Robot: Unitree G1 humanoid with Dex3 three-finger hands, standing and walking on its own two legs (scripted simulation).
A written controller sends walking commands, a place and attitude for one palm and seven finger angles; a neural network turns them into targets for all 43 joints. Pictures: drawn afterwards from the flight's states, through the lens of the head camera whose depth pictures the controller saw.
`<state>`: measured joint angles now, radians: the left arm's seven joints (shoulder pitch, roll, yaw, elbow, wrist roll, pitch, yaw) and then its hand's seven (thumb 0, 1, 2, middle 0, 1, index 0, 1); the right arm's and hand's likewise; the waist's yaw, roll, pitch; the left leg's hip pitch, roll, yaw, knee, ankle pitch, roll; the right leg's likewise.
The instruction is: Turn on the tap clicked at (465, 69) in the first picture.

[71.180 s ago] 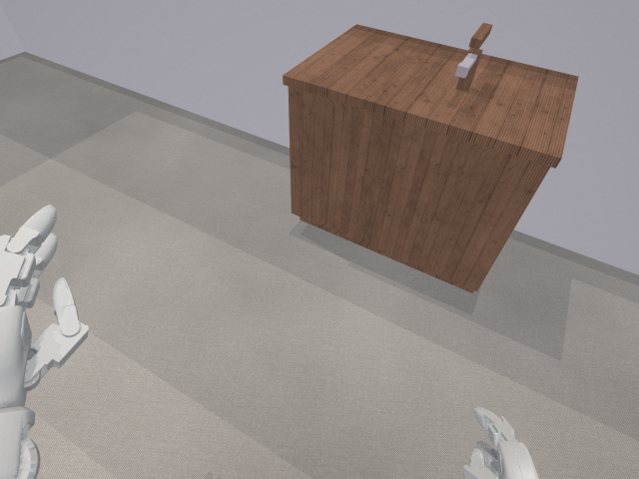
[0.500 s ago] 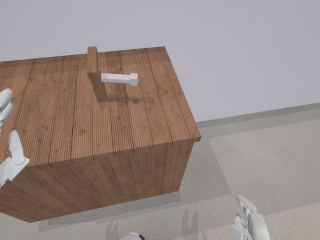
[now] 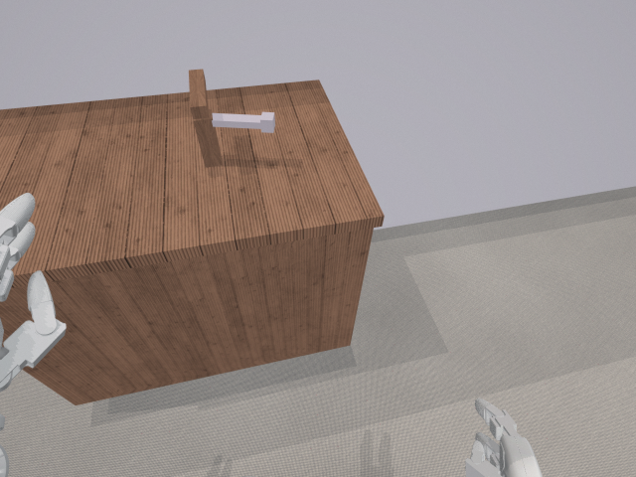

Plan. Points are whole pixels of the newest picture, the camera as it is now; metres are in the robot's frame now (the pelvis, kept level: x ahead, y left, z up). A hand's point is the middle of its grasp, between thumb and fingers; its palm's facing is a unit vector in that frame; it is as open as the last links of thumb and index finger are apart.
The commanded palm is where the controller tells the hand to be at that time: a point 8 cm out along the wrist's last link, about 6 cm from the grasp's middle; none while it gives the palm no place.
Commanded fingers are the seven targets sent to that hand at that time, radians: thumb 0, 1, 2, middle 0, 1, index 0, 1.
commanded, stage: stop stepping back and stand still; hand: left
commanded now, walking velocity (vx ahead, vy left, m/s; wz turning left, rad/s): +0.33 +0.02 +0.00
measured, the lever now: (267, 122) +0.72 +0.15 +0.05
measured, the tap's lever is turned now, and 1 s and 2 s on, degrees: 74 74 74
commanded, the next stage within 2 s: stand and check the lever's angle in 0.66 s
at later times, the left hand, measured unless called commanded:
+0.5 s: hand (50, 414) +0.14 +0.22 +0.16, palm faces +0.37 -0.84 -0.40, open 7.4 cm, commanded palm +0.08 +0.26 +0.19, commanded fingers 0.00 0.90 0.90 -0.20 -0.30 -0.20 -0.30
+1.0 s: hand (50, 385) +0.16 +0.23 +0.16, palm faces +0.40 -0.84 -0.37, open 7.4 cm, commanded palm +0.11 +0.27 +0.19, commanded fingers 0.00 0.90 0.90 -0.20 -0.30 -0.20 -0.30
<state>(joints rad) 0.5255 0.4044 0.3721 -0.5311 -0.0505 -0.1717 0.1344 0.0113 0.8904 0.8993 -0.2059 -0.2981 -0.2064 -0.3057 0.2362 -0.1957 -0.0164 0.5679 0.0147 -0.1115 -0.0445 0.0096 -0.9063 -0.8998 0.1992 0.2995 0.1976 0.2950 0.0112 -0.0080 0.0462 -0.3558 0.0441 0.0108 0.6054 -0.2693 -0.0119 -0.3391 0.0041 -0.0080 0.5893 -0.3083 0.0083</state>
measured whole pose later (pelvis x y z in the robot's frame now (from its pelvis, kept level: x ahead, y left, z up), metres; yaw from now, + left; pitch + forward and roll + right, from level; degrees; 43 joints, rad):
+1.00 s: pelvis -0.05 -0.01 +0.01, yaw +1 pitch -3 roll +0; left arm 0.47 0.33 0.30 -0.46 -0.05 -0.14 0.14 0.01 0.89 0.90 -0.21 -0.30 -0.21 -0.31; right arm 0.21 -0.20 -0.01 0.65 0.02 -0.09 -0.06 0.01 -0.91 -0.90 0.20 0.30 0.20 0.30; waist 0.02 0.02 0.06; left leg -0.21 0.01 0.00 0.50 -0.23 0.00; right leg -0.18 0.02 -0.03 0.49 -0.26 -0.02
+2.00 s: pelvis -0.04 +0.01 +0.02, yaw +0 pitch -2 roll -1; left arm 0.47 0.34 0.30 -0.42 -0.06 -0.12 0.15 0.01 0.89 0.90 -0.21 -0.30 -0.21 -0.31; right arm 0.20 -0.21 -0.01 0.62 0.01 -0.06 -0.07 0.01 -0.91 -0.90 0.20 0.30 0.20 0.30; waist 0.01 0.02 0.02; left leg -0.20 0.01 0.03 0.43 -0.21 0.03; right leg -0.14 0.02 -0.01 0.35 -0.19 0.00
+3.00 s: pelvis -0.04 +0.02 +0.02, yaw -1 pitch -2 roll -1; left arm 0.46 0.34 0.29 -0.42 -0.06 -0.12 0.14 0.01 0.89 0.90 -0.21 -0.30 -0.21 -0.31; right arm 0.20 -0.21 0.00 0.62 0.01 -0.06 -0.07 0.01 -0.91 -0.90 0.20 0.30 0.20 0.30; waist 0.01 0.03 0.01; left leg -0.19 0.00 0.03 0.43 -0.21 0.03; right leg -0.13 0.01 0.00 0.35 -0.19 0.01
